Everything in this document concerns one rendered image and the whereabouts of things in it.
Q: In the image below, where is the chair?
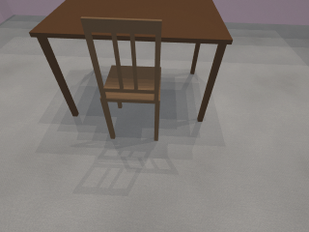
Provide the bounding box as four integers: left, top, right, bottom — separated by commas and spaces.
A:
80, 16, 162, 141

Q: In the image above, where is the table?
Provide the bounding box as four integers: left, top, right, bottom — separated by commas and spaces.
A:
29, 0, 233, 122

